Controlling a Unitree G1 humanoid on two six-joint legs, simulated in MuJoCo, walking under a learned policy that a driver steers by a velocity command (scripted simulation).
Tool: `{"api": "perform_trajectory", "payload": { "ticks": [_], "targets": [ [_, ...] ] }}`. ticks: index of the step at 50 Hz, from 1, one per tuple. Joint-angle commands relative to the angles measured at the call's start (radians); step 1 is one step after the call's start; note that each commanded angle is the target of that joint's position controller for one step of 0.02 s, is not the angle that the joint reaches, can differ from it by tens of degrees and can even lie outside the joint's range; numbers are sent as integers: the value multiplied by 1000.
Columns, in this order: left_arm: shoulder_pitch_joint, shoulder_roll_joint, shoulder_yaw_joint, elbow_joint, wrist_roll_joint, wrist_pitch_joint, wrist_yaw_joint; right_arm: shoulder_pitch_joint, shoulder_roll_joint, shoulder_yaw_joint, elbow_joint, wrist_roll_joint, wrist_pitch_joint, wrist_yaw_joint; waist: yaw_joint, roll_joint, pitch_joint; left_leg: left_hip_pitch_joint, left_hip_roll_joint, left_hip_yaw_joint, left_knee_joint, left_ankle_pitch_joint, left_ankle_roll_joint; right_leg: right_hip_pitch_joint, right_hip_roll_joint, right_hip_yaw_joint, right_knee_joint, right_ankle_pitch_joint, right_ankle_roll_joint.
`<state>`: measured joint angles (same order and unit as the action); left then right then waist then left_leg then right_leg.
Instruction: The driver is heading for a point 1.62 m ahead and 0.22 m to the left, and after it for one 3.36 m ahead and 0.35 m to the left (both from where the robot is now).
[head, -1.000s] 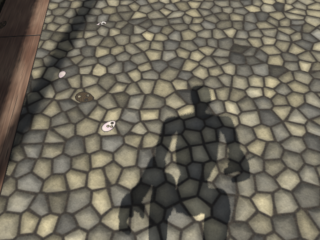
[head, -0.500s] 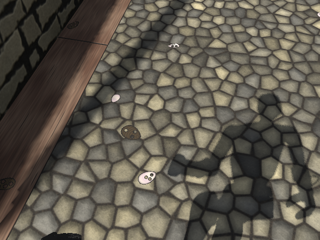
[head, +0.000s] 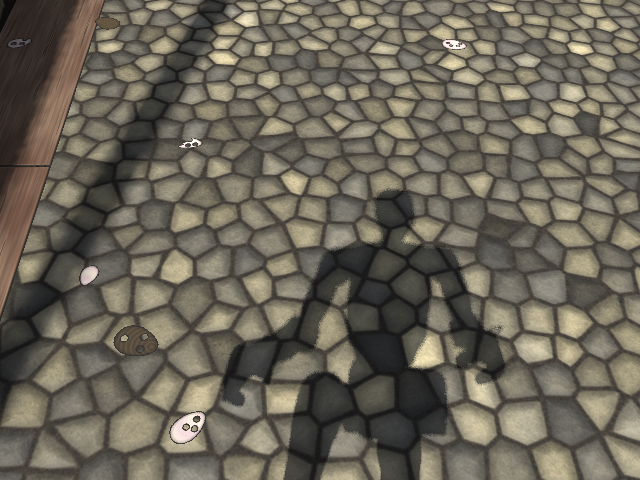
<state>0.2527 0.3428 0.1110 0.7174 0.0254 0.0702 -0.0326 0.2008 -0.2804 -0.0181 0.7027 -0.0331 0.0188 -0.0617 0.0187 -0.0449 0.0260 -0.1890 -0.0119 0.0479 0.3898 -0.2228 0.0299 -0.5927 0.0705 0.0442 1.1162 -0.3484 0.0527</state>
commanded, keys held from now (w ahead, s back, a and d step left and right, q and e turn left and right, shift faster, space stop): shift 0.14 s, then q+shift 0.22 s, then w+q+shift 0.38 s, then w+shift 0.10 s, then w+e+shift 0.16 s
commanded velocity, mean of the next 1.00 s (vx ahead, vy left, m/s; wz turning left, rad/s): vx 0.42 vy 0.00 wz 0.28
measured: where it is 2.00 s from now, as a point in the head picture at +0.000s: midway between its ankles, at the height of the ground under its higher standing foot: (212, 242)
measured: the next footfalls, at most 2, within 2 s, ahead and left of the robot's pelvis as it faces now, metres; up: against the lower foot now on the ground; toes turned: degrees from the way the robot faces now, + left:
right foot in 0.20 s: +0.03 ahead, -0.14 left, +0.00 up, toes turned -6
left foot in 0.76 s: +0.16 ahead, +0.15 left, +0.00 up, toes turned +24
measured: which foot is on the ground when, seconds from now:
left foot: down 0.00-0.20, up 0.22-0.74, down 0.76-1.00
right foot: up 0.00-0.18, down 0.20-0.78, up 0.80-1.00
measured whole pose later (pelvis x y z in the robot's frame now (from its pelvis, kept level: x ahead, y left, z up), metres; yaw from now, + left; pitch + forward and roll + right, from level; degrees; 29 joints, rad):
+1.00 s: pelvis +0.23 +0.14 -0.01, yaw +21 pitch +1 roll -1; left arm 0.21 0.28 0.03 0.77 0.01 -0.02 -0.06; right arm 0.43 -0.25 -0.02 0.78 -0.02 -0.07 0.03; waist -0.02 -0.04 -0.01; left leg 0.00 -0.10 0.07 0.31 -0.33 0.12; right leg -0.72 -0.10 0.01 1.15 -0.10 -0.03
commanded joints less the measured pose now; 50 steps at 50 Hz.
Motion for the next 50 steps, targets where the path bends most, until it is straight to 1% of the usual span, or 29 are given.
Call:
{"api": "perform_trajectory", "payload": {
  "ticks": [1, 4, 6, 8, 9, 10, 11, 12, 13, 15, 16, 18, 19, 20, 22, 25, 29, 35, 36, 37, 38, 39, 40, 41, 43, 44, 46, 48, 50],
  "targets": [
    [-49, 23, -11, -95, -8, 4, -24, 13, -106, -29, -71, -1, -20, 9, -42, 175, -30, 129, 240, -94, -51, 491, 177, -65, -61, -45, -56, -18, 19],
    [-84, -6, -32, -124, -16, 3, -33, 69, -161, -54, -42, -3, -21, 28, -68, 223, -62, 132, 256, -64, 11, 542, 168, 93, -42, -76, -279, -106, -6],
    [-81, 10, -31, -125, -24, 2, -21, 74, -181, -64, -32, -1, -19, 43, -70, 258, -73, 118, 256, -59, 56, 568, 155, 181, -5, -120, -393, -113, -26],
    [-47, 3, -35, -112, -16, -9, -4, 65, -180, -65, -17, 17, -15, 49, -32, 249, -70, 74, 227, -46, 141, 549, 121, 305, 13, -116, -629, 19, -49],
    [-9, 11, -39, -96, -2, -23, 7, 74, -161, -58, -6, 25, -15, 50, -1, 190, -82, -6, 203, -30, 194, 459, 74, 450, -19, -65, -820, 215, -60],
    [41, 61, -38, -92, 19, -40, 19, 119, -70, -29, -22, 23, -17, 55, -5, 3, -171, -171, 159, -5, 313, 108, 10, 685, -252, 173, -851, 393, -87],
    [-7, 96, -49, -95, -1, -53, 36, 123, 47, 11, -43, 31, -8, 62, -24, -225, -166, -227, 64, 15, 304, -340, -34, 610, -461, 295, -787, 827, -222],
    [1, 19, -63, -82, -6, -61, 46, 72, -39, -8, -24, 36, 8, 58, 27, -132, -161, -169, 89, -63, 358, -373, -35, 570, -429, 219, -753, 841, -283],
    [-45, 22, -68, -77, -2, -60, 54, 48, -71, -24, -26, 44, 11, 63, 7, -142, -96, -212, 53, -63, 417, -365, -30, 549, -398, 162, -750, 817, -279],
    [-84, 69, -53, -75, -9, -45, 72, 77, -131, -57, 4, 32, 14, 71, -11, -143, -45, -265, 30, -57, 536, -292, -33, 533, -343, 55, -750, 819, -239],
    [-86, 74, -49, -76, -14, -38, 75, 118, -136, -63, 22, 25, 18, 74, -20, -136, -52, -264, 19, -45, 604, -275, -41, 528, -335, 13, -744, 851, -240],
    [-105, 44, -53, -87, -11, -30, 75, 134, -113, -67, 28, 27, 30, 76, -26, -81, -54, -280, 20, -34, 690, -254, -57, 505, -344, -33, -759, 738, -246],
    [-79, 39, -50, -85, -1, -32, 71, 123, -105, -66, 19, 24, 36, 82, -8, -84, -68, -305, 41, -27, 683, -218, -52, 512, -350, -23, -828, 371, -239],
    [-62, 44, -46, -79, 3, -37, 67, 75, -105, -67, -4, 16, 41, 94, 15, -118, -37, -361, 60, -18, 667, -184, -46, 514, -363, 22, -911, 10, -234],
    [-40, 59, -37, -63, 5, -58, 62, 0, -117, -75, -45, 7, 42, 123, 34, -134, 21, -472, 74, -21, 633, -140, -38, 550, -402, 98, -1008, -282, -227],
    [-15, 66, -24, -38, 11, -96, 59, -15, -86, -76, -58, 9, 31, 145, 17, -63, 33, -538, 92, -39, 572, -98, -13, 623, -438, 67, -1032, -277, -216],
    [-28, 84, -9, -23, 13, -127, 54, -51, -77, -74, -83, 18, 26, 163, -5, -63, 45, -473, 115, -21, 475, -70, 20, 570, -446, -58, -1042, -245, -185],
    [-13, 143, 8, 1, 19, -121, 38, -134, -97, -65, -127, 19, 25, 166, -2, -44, 76, -350, 98, 98, 361, -133, 101, 538, -444, -209, -981, -209, -154],
    [-25, 150, 8, 1, 16, -117, 33, -93, -102, -66, -113, 19, 22, 160, -27, -34, 66, -271, 68, 128, 333, -141, 118, 515, -428, -250, -912, -116, -148],
    [-51, 159, 8, 0, 9, -113, 30, 31, -111, -72, -72, 18, 15, 146, -100, -4, 20, -100, 6, 173, 290, -140, 135, 455, -392, -319, -733, 127, -137],
    [-40, 132, -4, 3, 11, -110, 26, 274, -153, -96, 21, 10, 2, 126, -204, 122, -93, 189, -67, 135, 249, -206, 162, 333, -321, -390, -356, 412, -125],
    [-87, 13, -45, -49, 21, -114, 17, 409, -274, -121, 58, 9, -9, 101, -246, 418, -96, 374, 140, -280, 34, -505, 224, -23, -205, -382, 50, 50, -68],
    [-193, 3, -54, -139, 31, -131, 10, 311, -314, -115, -3, 21, -19, 90, -199, 467, -88, 401, 266, -781, -222, -681, 293, -342, -58, -123, 233, -178, -37],
    [-243, 63, -49, -149, 34, -141, 5, 264, -271, -104, -18, 15, -22, 80, -195, 273, -32, 398, 325, -726, -236, -533, 273, -428, -130, -53, 279, -92, -44],
    [-100, 70, -55, -70, 25, -152, -2, 218, -218, -88, -16, -1, -38, 68, -89, 110, -32, 266, 277, -518, -169, -356, 213, -293, -212, -43, 170, 70, -68],
    [-49, 66, -58, -39, 26, -141, -10, 160, -188, -73, -25, 3, -55, 66, -46, 105, -21, 190, 231, -440, -190, -317, 177, -222, -230, -40, 127, 122, -69],
    [-15, 56, -59, 7, 12, -104, -26, 144, -153, -56, -16, 12, -89, 72, -22, 90, 19, 118, 189, -318, -251, -173, 118, -173, -230, -51, 111, 209, -71],
    [-67, 30, -64, 12, -15, -86, -34, 199, -152, -57, 17, 13, -108, 82, -40, 59, 88, 114, 165, -193, -292, 19, 68, -226, -200, -36, 67, 277, -85],
    [-139, 11, -66, 1, -37, -89, -33, 250, -142, -53, 44, 9, -120, 86, -66, 57, 124, 127, 140, -64, -307, 235, 20, -245, -120, -7, -18, 320, -99]
  ]
}}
